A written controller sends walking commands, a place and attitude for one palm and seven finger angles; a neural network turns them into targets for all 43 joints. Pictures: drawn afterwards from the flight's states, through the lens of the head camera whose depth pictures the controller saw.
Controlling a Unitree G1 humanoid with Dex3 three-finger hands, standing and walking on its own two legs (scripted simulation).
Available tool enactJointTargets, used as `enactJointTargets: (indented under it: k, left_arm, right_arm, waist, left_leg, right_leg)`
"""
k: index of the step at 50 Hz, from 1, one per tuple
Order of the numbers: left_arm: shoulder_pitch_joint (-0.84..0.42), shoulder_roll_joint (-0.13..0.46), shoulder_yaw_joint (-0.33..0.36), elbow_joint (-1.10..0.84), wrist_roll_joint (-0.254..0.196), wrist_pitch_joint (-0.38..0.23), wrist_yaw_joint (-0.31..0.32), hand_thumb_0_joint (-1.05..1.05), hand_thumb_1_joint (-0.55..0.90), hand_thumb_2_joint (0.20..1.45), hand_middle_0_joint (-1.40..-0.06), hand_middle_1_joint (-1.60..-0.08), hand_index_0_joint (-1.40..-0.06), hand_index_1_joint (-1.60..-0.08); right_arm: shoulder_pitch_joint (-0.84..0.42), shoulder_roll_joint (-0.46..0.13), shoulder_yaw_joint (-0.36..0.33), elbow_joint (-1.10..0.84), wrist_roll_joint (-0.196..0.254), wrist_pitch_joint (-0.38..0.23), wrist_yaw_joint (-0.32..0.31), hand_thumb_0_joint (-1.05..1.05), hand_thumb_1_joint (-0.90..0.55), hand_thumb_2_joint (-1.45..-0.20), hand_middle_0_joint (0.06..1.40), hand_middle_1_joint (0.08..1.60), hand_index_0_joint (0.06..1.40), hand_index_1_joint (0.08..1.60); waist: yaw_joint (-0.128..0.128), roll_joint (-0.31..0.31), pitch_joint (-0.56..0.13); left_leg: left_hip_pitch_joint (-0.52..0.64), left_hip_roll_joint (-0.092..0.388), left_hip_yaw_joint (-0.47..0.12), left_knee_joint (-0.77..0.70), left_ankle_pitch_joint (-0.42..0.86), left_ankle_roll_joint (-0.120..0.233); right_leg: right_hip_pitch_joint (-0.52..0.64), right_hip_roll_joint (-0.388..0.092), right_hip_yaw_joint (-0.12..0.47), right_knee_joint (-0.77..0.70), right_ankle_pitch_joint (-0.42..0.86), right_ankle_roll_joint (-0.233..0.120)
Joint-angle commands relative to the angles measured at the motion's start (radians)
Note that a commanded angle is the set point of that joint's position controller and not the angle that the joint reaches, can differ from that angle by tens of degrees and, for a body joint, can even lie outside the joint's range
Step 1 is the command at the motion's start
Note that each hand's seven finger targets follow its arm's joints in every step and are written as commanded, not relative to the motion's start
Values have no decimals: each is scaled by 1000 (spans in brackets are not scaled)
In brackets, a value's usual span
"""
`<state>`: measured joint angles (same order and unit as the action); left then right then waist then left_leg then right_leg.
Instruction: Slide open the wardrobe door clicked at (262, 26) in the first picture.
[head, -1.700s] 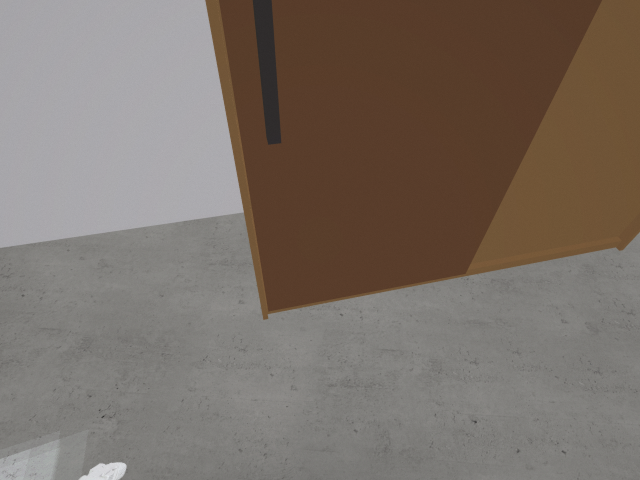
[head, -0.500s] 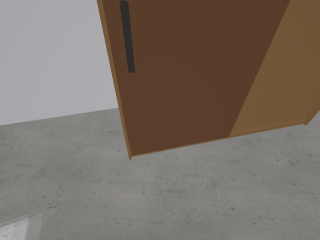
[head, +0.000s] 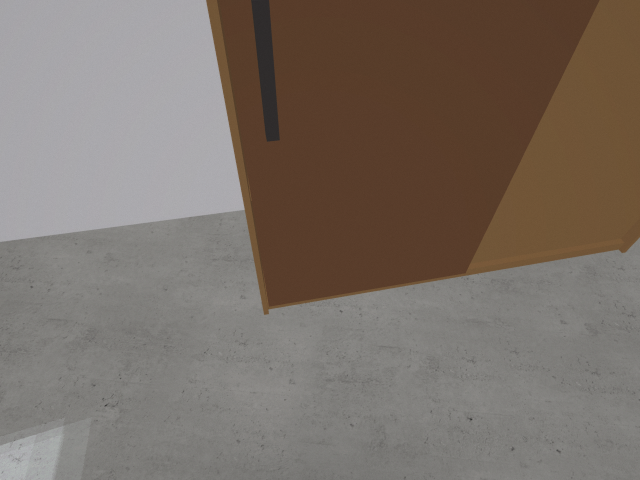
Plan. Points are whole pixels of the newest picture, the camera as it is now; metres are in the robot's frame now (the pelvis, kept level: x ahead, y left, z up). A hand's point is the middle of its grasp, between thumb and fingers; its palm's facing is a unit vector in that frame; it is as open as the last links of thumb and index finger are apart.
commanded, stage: turn to face it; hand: left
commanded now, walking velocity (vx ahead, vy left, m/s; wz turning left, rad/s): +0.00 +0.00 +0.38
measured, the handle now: (265, 71) +0.77 +0.15 +0.14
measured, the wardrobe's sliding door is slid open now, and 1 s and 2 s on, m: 0.00 0.00 0.00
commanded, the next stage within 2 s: take the last steps up to it in 0.42 s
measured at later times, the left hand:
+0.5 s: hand out of the picture +0.00 +0.20 -0.17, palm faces +0.17 -0.95 -0.27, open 7.4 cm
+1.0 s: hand out of the picture -0.07 +0.15 -0.19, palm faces +0.22 -0.97 -0.11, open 7.4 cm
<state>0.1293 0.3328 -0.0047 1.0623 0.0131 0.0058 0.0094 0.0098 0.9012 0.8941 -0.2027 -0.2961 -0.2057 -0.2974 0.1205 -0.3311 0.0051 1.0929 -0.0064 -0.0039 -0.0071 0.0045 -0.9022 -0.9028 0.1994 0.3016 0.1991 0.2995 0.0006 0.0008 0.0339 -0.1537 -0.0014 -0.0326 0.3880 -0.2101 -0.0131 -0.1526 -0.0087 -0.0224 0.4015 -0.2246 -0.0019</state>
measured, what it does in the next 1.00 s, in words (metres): steps on the spot: right foot, then left foot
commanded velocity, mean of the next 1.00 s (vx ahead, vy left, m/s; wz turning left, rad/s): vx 0.15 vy -0.07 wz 0.10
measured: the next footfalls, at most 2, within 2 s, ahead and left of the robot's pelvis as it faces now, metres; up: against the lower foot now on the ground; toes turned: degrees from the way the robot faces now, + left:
right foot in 0.50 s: +0.00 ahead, -0.12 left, +0.00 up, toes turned +9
left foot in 0.84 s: +0.00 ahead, +0.13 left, +0.00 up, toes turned +18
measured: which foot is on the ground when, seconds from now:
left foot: down 0.00-0.50, up 0.52-0.82, down 0.84-1.00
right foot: down 0.00-0.26, up 0.28-0.48, down 0.50-0.84, up 0.86-1.00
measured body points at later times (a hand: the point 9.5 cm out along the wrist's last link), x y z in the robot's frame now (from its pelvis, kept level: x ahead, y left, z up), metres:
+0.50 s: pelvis -0.03 -0.01 -0.01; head +0.00 -0.02 +0.44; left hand -0.01 +0.25 -0.15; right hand +0.04 -0.24 -0.17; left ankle +0.00 +0.13 -0.74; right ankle -0.04 -0.13 -0.75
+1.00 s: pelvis +0.03 +0.00 -0.01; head +0.03 +0.02 +0.44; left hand -0.07 +0.20 -0.18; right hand +0.08 -0.23 -0.15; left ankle -0.04 +0.12 -0.74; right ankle +0.03 -0.13 -0.68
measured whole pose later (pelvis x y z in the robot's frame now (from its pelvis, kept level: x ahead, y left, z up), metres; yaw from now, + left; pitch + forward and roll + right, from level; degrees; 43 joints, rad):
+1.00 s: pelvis +0.03 +0.00 -0.01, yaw +9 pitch -1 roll +0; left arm 0.42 0.18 0.05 1.13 0.04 0.04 -0.03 0.01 0.91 0.89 -0.20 -0.30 -0.20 -0.30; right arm 0.32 -0.12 -0.03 1.07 -0.03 -0.06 -0.04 0.00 -0.92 -0.90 0.20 0.30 0.20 0.30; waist 0.01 -0.06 0.00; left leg -0.12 0.09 0.13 0.45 -0.32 -0.03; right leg -0.45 -0.05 -0.06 1.04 -0.35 0.00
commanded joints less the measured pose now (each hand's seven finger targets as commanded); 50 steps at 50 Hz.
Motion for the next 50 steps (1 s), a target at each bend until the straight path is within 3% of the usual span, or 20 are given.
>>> enactJointTargets:
  k: [1,7,9,11,12,14,19,23,24,25,26,29,31,36,40,41,42,43,46,50]
  left_arm:
    - [47,115,34,-62,-3,2,20,0,900,900,-200,-300,-200,-300]
    - [51,130,54,-121,3,12,27,0,900,900,-200,-300,-200,-300]
    - [31,116,56,-143,5,15,27,0,900,900,-200,-300,-200,-300]
    - [19,82,55,-155,4,21,26,0,900,900,-200,-300,-200,-300]
    - [29,53,54,-159,0,23,27,0,900,900,-200,-300,-200,-300]
    - [44,23,54,-165,-1,21,30,0,900,900,-200,-300,-200,-300]
    - [102,-38,52,-154,-9,12,25,0,900,900,-200,-300,-200,-300]
    - [190,-43,55,-129,-9,1,28,0,900,900,-200,-300,-200,-300]
    - [210,2,64,-121,-2,-5,35,0,900,900,-200,-300,-200,-300]
    - [205,81,81,-126,10,-15,41,0,900,900,-200,-300,-200,-300]
    - [203,97,80,-140,8,-14,36,0,900,900,-200,-300,-200,-300]
    - [178,-5,55,-110,11,-26,22,0,900,900,-200,-300,-200,-300]
    - [211,-25,53,-88,17,-34,18,0,900,900,-200,-300,-200,-300]
    - [325,-6,62,-28,24,-38,9,0,900,900,-200,-300,-200,-300]
    - [319,-39,61,4,9,-34,1,0,900,900,-200,-300,-200,-300]
    - [324,-80,56,-4,6,-30,-4,0,900,900,-200,-300,-200,-300]
    - [308,-127,48,-32,8,-31,-16,0,900,900,-200,-300,-200,-300]
    - [211,-91,55,-78,25,-29,-19,0,900,900,-200,-300,-200,-300]
    - [178,-90,73,-53,30,-15,-39,0,900,900,-200,-300,-200,-300]
    - [207,-135,73,-39,21,3,-56,0,900,900,-200,-300,-200,-300]
  right_arm:
    - [12,-88,-23,-72,-4,6,-3,0,-900,-900,200,300,200,300]
    - [63,-62,-45,-115,-5,27,0,0,-900,-900,200,300,200,300]
    - [96,-54,-50,-118,-7,28,1,0,-900,-900,200,300,200,300]
    - [106,-66,-55,-129,-12,25,4,0,-900,-900,200,300,200,300]
    - [112,-92,-59,-137,-16,19,1,0,-900,-900,200,300,200,300]
    - [132,-108,-69,-143,-12,10,-13,0,-900,-900,200,300,200,300]
    - [135,-75,-81,-148,-15,17,-27,0,-900,-900,200,300,200,300]
    - [133,-47,-84,-143,-4,23,-20,0,-900,-900,200,300,200,300]
    - [133,-2,-79,-150,4,21,-14,0,-900,-900,200,300,200,300]
    - [143,48,-71,-170,6,21,-10,0,-900,-900,200,300,200,300]
    - [102,21,-86,-181,-8,28,-9,0,-900,-900,200,300,200,300]
    - [120,46,-81,-126,-19,33,3,0,-900,-900,200,300,200,300]
    - [126,63,-79,-114,-26,21,12,0,-900,-900,200,300,200,300]
    - [43,95,-69,-140,-21,-3,17,0,-900,-900,200,300,200,300]
    - [190,95,-62,-73,-16,-35,-4,0,-900,-900,200,300,200,300]
    - [287,31,-77,-41,-18,-44,-16,0,-900,-900,200,300,200,300]
    - [396,-81,-104,-16,-28,-45,-25,0,-900,-900,200,300,200,300]
    - [429,-108,-109,-10,-30,-40,-29,0,-900,-900,200,300,200,300]
    - [312,6,-75,-21,-24,-54,-40,0,-900,-900,200,300,200,300]
    - [281,28,-75,-24,-22,-67,-42,0,-900,-900,200,300,200,300]
  waist:
    - [12,-18,-68]
    - [-2,-110,-54]
    - [-18,-74,-44]
    - [-23,52,-13]
    - [-19,138,-15]
    - [-19,208,-33]
    - [-7,153,-107]
    - [23,112,-113]
    - [27,5,-101]
    - [22,-217,-78]
    - [40,-196,-44]
    - [-2,-163,65]
    - [2,-174,89]
    - [37,-144,127]
    - [-22,-101,38]
    - [-64,59,-1]
    - [-101,271,-21]
    - [-125,201,33]
    - [-56,153,144]
    - [-11,137,115]
  left_leg:
    - [-81,92,-76,37,224,21]
    - [-122,44,-42,202,112,13]
    - [-110,53,-70,187,93,22]
    - [-161,104,-205,74,113,61]
    - [-178,171,-346,-29,125,107]
    - [-112,245,-488,-118,231,205]
    - [12,200,-389,-29,376,218]
    - [-117,110,-323,46,245,129]
    - [-247,54,-263,125,90,78]
    - [-379,-58,-84,288,-126,8]
    - [-362,-52,-52,433,-289,-4]
    - [-358,16,-15,615,-189,6]
    - [-371,40,40,599,-161,6]
    - [-295,59,122,381,-211,10]
    - [42,42,168,56,-76,16]
    - [227,166,-2,-28,-162,56]
    - [310,422,-325,-147,-268,150]
    - [228,510,-417,-217,-304,203]
    - [47,421,-217,-236,-182,166]
    - [6,324,7,-207,15,134]
  right_leg:
    - [38,-150,84,-2,190,-6]
    - [-56,-251,115,-4,125,-74]
    - [-112,-236,86,34,57,-69]
    - [-132,-134,2,147,-56,-13]
    - [-128,-55,-39,258,-109,20]
    - [-208,-15,18,461,-299,24]
    - [-216,-6,41,401,-282,29]
    - [35,5,13,22,-33,38]
    - [148,-91,105,-68,-9,16]
    - [176,-316,316,-133,52,-62]
    - [38,-415,364,-141,105,-151]
    - [-67,-265,268,-198,-140,-155]
    - [-54,-233,217,-210,-193,-148]
    - [-79,-231,227,-216,-211,-187]
    - [-156,-130,121,-37,-112,-118]
    - [-299,-80,73,145,-134,-76]
    - [-482,4,-57,403,-264,-24]
    - [-543,-9,-23,565,-340,-24]
    - [-549,-99,37,714,-154,-8]
    - [-465,-106,-22,594,-42,22]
